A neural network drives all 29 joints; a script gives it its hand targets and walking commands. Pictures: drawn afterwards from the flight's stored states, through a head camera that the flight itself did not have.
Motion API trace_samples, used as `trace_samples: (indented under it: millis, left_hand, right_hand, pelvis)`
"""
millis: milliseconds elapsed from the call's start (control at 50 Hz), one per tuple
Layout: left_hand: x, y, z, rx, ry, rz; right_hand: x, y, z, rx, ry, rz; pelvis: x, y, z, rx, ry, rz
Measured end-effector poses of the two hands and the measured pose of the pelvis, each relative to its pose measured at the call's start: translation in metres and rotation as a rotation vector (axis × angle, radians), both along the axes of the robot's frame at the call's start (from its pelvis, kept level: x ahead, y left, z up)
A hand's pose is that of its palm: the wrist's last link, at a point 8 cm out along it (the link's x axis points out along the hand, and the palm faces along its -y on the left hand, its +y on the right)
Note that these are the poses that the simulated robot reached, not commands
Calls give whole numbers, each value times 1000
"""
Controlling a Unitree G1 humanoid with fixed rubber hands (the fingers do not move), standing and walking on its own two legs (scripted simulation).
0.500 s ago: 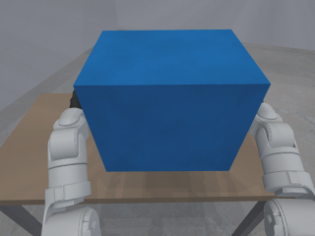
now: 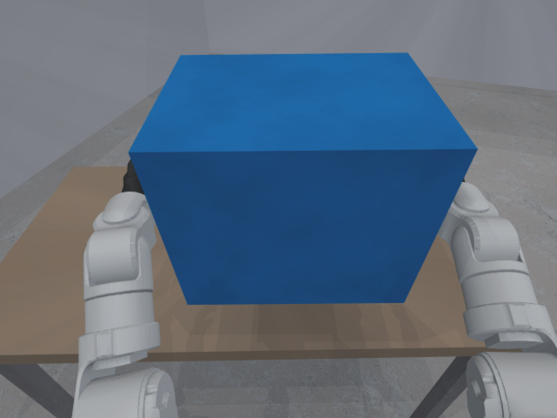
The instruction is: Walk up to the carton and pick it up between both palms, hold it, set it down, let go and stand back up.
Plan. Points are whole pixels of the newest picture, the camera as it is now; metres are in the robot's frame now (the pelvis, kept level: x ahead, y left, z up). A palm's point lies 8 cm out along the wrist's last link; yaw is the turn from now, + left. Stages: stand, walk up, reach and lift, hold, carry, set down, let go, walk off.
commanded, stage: hold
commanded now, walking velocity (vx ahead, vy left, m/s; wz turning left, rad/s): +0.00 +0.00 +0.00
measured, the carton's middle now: (294, 181) +0.40 -0.02 +0.18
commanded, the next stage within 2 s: set down in 1.30 s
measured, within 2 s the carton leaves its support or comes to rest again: neither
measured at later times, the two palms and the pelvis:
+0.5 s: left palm (140, 195) +0.37 +0.19 +0.19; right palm (443, 183) +0.37 -0.22 +0.20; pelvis +0.00 +0.00 +0.00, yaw +0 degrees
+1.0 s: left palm (140, 195) +0.37 +0.19 +0.19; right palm (442, 184) +0.37 -0.22 +0.19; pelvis +0.00 +0.00 +0.00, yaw +0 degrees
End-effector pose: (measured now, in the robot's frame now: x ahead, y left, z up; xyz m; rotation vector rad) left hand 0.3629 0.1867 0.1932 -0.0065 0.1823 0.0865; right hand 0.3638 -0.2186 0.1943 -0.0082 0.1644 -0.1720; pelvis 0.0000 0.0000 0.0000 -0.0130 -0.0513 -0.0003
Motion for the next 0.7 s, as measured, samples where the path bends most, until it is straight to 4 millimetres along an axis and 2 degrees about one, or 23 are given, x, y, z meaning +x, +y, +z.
trace_samples:
  millis: [700]
  left_hand:
    - [2, 0, -2, 1, 6, 0]
  right_hand:
    - [2, 0, -1, -2, 6, 1]
  pelvis:
    - [1, 0, 0, 0, 8, 1]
